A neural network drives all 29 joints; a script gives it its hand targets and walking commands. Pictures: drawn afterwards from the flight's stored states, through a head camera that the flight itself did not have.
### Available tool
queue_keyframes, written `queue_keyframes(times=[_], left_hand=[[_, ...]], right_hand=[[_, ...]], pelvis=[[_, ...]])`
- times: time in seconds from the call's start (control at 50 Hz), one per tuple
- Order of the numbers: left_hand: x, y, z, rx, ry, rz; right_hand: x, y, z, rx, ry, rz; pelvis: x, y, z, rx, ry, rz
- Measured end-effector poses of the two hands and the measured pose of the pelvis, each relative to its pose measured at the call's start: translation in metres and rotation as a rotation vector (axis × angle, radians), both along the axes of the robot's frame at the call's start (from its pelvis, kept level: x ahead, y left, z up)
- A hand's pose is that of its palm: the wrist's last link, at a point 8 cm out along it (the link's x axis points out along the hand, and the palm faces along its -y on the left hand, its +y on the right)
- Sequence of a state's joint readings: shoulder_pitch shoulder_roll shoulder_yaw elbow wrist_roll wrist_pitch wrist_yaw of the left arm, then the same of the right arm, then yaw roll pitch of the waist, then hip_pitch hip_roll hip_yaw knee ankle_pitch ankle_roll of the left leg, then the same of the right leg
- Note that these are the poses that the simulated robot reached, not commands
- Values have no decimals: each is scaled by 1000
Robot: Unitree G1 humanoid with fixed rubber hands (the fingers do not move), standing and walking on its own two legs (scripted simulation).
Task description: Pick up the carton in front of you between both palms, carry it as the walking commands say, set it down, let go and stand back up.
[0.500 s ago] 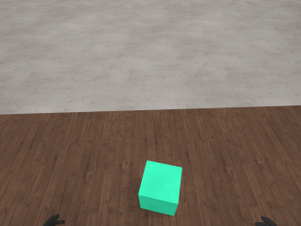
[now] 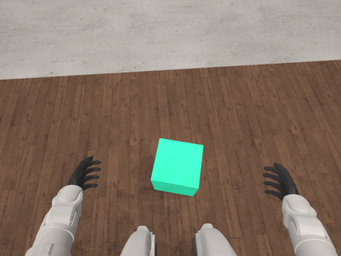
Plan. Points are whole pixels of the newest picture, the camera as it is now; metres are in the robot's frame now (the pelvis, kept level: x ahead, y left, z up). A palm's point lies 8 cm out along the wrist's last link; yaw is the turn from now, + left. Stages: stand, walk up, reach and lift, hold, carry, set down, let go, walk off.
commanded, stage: reach and lift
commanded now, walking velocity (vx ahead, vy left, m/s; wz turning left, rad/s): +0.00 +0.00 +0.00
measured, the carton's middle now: (177, 168) +0.46 -0.03 -0.60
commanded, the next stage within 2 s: none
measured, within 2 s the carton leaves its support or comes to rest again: neither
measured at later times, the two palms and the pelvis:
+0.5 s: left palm (116, 129) +0.47 +0.18 -0.14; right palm (248, 147) +0.40 -0.22 -0.14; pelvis -0.08 +0.01 -0.06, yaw +0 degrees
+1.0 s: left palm (133, 144) +0.49 +0.15 -0.33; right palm (230, 159) +0.42 -0.22 -0.32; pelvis -0.05 +0.01 -0.16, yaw -2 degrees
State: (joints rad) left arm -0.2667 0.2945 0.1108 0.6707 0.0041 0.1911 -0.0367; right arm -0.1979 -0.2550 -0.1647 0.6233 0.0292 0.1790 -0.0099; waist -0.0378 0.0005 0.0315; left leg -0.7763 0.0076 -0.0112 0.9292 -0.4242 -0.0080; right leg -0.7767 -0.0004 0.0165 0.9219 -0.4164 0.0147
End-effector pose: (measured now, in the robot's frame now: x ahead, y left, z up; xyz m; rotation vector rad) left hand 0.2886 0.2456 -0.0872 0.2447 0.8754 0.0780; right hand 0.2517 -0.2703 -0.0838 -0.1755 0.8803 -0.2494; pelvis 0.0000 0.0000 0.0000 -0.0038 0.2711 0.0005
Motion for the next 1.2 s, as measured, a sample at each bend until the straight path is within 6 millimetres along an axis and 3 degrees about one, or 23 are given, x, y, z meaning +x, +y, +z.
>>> queue_keyframes(times=[0.16, 0.36, 0.48, 0.62, 0.74, 0.84, 0.94, 1.06, 1.2], left_hand=[[55, -23, -25, -45, -61, -32], [129, -50, -41, -100, -114, -64], [175, -68, -52, -139, -150, -87], [215, -80, -75, -155, -190, -111], [224, -85, -104, -162, -191, -110], [217, -90, -145, -166, -172, -94], [206, -93, -205, -159, -151, -77], [199, -89, -278, -136, -170, -70], [199, -86, -335, -135, -197, -69]], right_hand=[[42, 12, -24, 36, -86, -48], [103, 32, -45, 78, -162, -95], [141, 44, -58, 103, -207, -121], [175, 54, -80, 111, -255, -130], [182, 56, -107, 113, -252, -133], [176, 56, -146, 114, -229, -138], [168, 54, -201, 113, -203, -144], [166, 51, -271, 109, -206, -134], [164, 51, -331, 110, -216, -128]], pelvis=[[-33, 2, -24, -3, 155, -3], [-74, 5, -50, -11, 279, 7], [-81, 7, -63, -17, 365, 13], [-70, 9, -67, -20, 466, 16], [-51, 9, -72, -23, 555, 13], [-42, 9, -94, -29, 628, 6], [-44, 8, -134, -32, 675, -3], [-61, 8, -196, -26, 668, -15], [-86, 9, -264, -29, 586, -23]])
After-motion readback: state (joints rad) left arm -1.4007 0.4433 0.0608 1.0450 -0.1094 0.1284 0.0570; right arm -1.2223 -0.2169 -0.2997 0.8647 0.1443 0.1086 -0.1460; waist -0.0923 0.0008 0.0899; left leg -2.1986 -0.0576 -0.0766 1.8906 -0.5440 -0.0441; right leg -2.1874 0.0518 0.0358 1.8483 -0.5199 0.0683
